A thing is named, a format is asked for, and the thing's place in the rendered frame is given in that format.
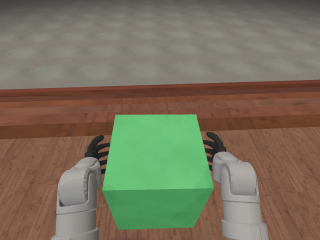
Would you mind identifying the carton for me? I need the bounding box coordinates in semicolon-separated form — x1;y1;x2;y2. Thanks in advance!
102;114;214;230

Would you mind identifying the left robot hand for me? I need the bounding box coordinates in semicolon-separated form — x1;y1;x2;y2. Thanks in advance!
84;135;111;174

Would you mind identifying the right robot hand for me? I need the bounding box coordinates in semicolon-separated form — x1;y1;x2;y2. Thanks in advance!
202;131;227;171

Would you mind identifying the robot left forearm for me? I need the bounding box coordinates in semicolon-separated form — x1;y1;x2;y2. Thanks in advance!
51;157;103;240

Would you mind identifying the robot right forearm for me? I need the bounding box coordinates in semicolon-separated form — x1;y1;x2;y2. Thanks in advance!
212;151;269;240

